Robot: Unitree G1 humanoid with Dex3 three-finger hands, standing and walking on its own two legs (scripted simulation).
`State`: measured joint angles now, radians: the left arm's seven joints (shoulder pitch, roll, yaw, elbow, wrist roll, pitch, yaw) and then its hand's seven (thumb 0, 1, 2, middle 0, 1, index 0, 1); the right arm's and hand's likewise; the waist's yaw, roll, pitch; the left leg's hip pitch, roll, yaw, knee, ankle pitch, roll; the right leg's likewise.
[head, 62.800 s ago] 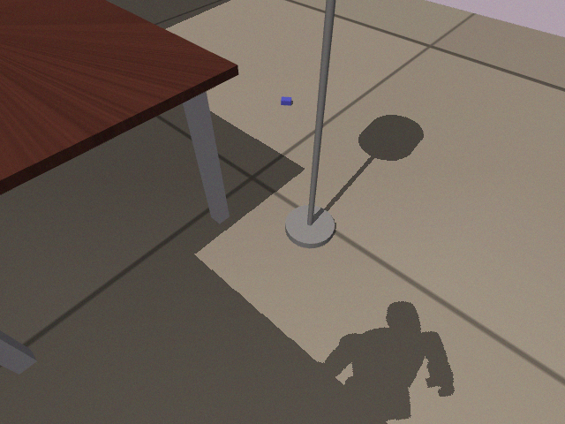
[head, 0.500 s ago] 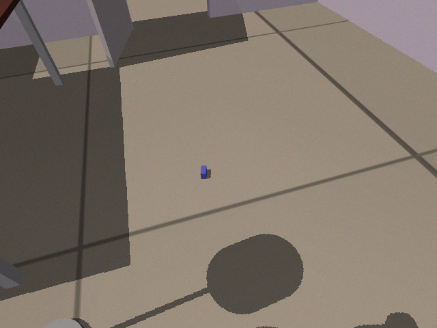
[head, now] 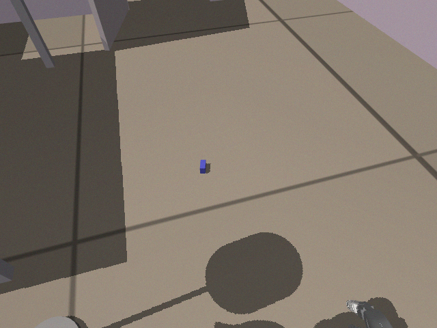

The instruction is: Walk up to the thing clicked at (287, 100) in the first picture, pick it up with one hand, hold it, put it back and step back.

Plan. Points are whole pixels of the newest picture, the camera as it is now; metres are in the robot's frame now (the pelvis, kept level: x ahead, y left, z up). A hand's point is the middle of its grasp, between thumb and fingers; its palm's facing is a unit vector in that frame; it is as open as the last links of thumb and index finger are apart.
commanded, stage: step back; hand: left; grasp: from above
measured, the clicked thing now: (203, 166) +1.05 +0.12 -0.74
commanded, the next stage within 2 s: stand in 0.06 s
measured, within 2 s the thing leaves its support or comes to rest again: neither
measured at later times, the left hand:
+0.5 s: hand out of the picture +0.09 +0.25 -0.14, palm faces -0.04 -0.94 -0.33, open 7.3 cm
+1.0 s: hand out of the picture +0.08 +0.26 -0.15, palm faces -0.04 -0.94 -0.33, open 7.3 cm
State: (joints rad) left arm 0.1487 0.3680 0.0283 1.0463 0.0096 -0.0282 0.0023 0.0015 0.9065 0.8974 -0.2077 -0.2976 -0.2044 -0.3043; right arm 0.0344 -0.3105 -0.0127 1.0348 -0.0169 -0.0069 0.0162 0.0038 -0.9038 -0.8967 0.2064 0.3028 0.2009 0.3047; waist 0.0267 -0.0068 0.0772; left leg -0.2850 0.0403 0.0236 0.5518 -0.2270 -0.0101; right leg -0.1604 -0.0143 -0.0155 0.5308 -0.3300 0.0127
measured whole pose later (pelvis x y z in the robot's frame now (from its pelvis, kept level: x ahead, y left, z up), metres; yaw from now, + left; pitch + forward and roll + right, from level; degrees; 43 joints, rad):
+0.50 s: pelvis +0.00 +0.00 +0.01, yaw +0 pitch -2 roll +0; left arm 0.09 0.35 0.00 1.14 0.01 -0.02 -0.01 0.00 0.91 0.90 -0.21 -0.30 -0.20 -0.30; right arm 0.08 -0.34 -0.02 1.17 -0.01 -0.01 0.02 0.00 -0.91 -0.90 0.20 0.30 0.20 0.30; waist -0.01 -0.01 0.06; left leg -0.17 0.02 0.04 0.32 -0.11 -0.01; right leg -0.06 -0.03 -0.01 0.32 -0.22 0.02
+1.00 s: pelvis +0.01 +0.00 +0.01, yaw +0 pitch -2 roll +0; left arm 0.12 0.35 0.00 1.13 0.01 -0.02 0.00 0.00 0.91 0.90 -0.21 -0.30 -0.20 -0.30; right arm 0.08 -0.34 0.00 1.15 -0.01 -0.01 0.02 0.00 -0.91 -0.90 0.21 0.30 0.20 0.30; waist -0.01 -0.01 0.05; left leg -0.18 0.02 0.04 0.33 -0.12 -0.01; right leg -0.06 -0.03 -0.01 0.32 -0.23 0.03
